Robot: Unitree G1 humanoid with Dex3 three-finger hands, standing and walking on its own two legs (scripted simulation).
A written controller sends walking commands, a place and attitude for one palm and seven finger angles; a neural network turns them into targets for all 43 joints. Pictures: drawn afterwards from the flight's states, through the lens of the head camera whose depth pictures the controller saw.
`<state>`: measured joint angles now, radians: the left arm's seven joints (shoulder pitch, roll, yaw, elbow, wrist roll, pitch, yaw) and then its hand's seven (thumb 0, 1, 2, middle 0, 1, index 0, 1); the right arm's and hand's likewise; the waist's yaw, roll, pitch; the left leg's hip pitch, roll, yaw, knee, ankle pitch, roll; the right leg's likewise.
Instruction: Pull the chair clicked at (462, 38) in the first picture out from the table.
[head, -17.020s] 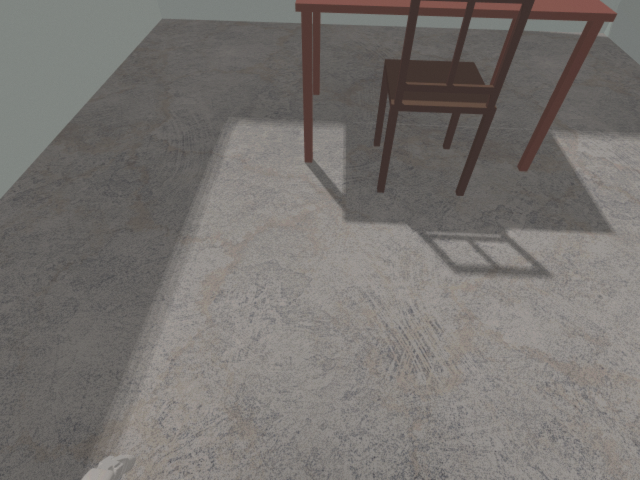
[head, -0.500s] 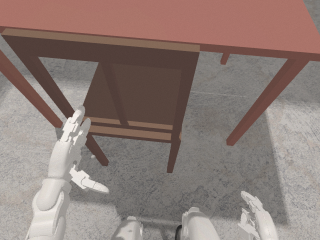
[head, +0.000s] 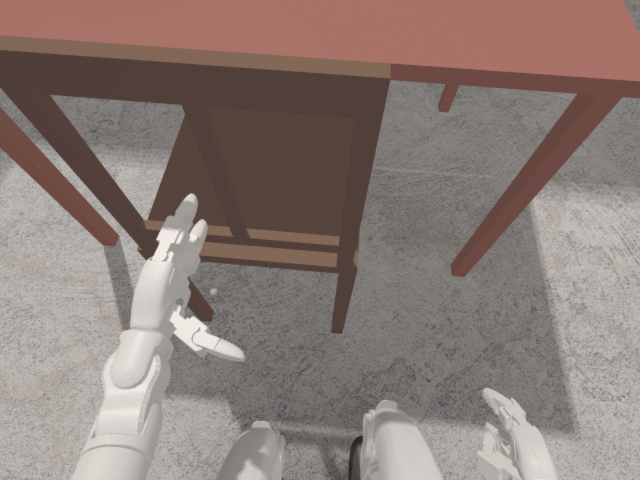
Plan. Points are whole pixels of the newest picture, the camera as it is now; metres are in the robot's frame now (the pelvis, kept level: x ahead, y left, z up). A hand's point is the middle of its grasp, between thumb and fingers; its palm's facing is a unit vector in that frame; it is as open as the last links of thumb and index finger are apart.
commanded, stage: aim the fingers beside a spindle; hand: left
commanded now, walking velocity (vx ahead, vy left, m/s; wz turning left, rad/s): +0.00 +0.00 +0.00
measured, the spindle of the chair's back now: (221, 181) +0.49 +0.14 +0.02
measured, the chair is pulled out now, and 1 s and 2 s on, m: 0.00 0.00 0.00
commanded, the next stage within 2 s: push the fingers through the gap in 0.76 s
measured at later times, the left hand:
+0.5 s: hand (217, 276) +0.36 +0.13 +0.01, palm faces -0.09 -0.99 -0.05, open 16.9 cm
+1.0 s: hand (219, 282) +0.35 +0.13 +0.01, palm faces -0.12 -0.99 -0.04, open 17.0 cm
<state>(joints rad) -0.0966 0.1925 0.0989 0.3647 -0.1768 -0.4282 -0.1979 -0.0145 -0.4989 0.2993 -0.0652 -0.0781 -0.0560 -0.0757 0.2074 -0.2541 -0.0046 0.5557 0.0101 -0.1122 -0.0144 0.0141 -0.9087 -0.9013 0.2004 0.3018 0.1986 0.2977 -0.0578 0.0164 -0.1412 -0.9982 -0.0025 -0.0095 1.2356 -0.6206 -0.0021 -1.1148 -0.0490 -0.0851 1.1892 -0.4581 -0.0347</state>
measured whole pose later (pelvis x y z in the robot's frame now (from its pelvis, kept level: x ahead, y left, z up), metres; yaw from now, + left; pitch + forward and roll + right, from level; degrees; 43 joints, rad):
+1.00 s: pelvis +0.00 +0.00 +0.00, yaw +0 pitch +23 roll +0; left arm -0.18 0.19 0.08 0.44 -0.15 -0.44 -0.16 -0.01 -0.50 0.30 -0.06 -0.08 -0.06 -0.08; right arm 0.20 -0.26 0.00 0.55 0.01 -0.06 -0.01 0.01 -0.91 -0.90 0.20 0.30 0.20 0.30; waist -0.06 0.02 -0.15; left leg -1.03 -0.01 -0.01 1.26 -0.63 0.00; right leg -1.15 -0.05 -0.08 1.21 -0.46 -0.03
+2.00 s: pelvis -0.01 +0.00 -0.01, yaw -1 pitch +26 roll +0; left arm -0.65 0.28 0.25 0.89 -0.11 -0.47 -0.14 -0.01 -0.50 0.30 -0.07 -0.08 -0.06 -0.08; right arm 0.27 -0.26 0.00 0.61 -0.01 -0.03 0.01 0.01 -0.91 -0.90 0.20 0.30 0.20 0.30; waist -0.14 0.02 -0.14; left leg -1.12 0.00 0.01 1.27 -0.61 0.01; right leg -1.24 -0.04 -0.07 1.21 -0.43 -0.03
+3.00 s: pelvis -0.01 +0.01 -0.01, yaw -1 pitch +26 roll -1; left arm -0.67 0.25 0.23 0.91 -0.08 -0.50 -0.10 -0.01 -0.43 0.33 -0.30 -0.82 -0.29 -0.82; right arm 0.28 -0.25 0.00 0.60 -0.03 0.02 0.03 0.01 -0.91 -0.90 0.20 0.30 0.20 0.30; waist -0.14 0.03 -0.14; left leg -1.12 0.00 0.01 1.27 -0.61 0.02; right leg -1.24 -0.04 -0.06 1.20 -0.43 -0.02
